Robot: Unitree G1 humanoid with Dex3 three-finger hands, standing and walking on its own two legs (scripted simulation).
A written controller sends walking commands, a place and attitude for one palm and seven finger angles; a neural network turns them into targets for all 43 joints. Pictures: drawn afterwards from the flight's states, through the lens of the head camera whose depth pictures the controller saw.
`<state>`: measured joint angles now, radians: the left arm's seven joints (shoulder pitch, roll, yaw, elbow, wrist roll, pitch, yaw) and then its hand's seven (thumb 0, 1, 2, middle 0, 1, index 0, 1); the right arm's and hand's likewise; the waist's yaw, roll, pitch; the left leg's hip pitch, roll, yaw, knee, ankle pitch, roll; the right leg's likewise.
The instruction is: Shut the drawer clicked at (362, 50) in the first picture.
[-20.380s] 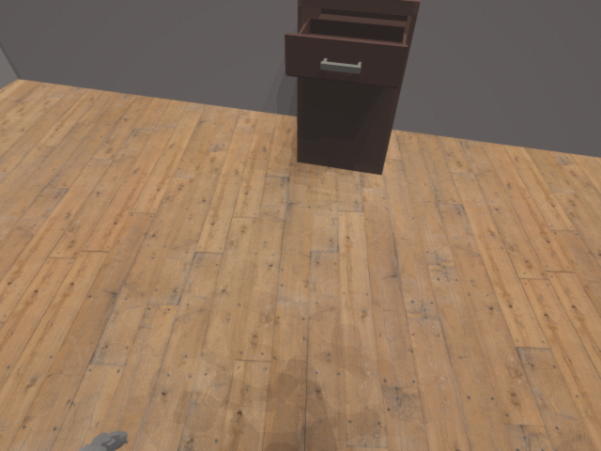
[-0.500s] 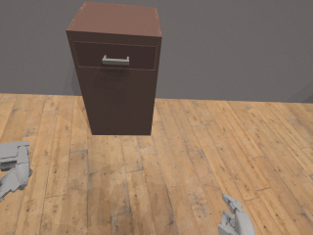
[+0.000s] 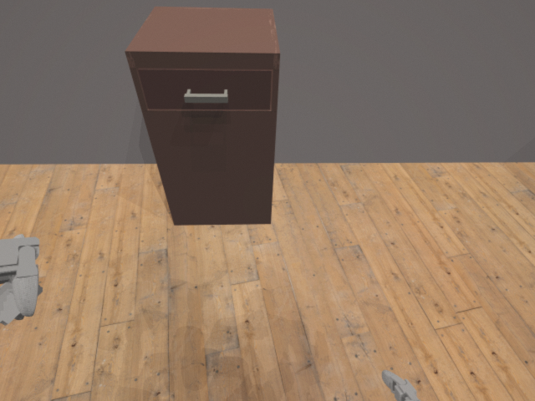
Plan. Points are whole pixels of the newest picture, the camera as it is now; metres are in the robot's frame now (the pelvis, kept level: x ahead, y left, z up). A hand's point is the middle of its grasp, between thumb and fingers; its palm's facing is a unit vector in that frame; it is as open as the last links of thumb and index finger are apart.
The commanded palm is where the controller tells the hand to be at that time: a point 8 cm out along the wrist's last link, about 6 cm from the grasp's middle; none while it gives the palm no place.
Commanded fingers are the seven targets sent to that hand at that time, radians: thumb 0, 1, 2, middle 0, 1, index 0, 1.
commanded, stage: stop stepping back and stand still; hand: left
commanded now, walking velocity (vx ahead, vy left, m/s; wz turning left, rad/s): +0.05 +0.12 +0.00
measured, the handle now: (206, 95) +1.02 +0.22 -0.05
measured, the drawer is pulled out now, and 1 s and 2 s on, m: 0.00 0.00 0.00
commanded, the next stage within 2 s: let the arm hang, fingers relaxed in 1.10 s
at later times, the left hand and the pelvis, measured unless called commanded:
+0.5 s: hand (38, 261) +0.22 +0.25 +0.19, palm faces +0.34 -0.79 -0.51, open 3.3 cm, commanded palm +0.16 +0.29 +0.19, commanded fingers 0.00 0.90 0.90 -1.40 -1.60 -1.40 -1.60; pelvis +0.03 +0.01 +0.02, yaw +0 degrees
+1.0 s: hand (23, 278) +0.21 +0.27 +0.17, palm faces +0.34 -0.82 -0.47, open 3.3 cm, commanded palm +0.15 +0.31 +0.19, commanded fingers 0.00 0.90 0.90 -1.40 -1.60 -1.40 -1.60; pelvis +0.02 +0.03 +0.02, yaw -1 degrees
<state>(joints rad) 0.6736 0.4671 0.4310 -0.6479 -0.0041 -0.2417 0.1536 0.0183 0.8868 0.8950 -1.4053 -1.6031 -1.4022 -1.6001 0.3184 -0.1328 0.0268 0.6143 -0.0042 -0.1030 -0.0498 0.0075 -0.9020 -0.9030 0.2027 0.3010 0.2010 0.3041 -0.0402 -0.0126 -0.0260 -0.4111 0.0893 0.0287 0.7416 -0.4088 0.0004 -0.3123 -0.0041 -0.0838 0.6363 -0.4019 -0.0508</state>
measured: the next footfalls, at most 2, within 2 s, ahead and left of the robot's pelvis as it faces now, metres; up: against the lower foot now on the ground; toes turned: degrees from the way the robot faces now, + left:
left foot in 0.26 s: +0.09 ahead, +0.14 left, +0.00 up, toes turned +6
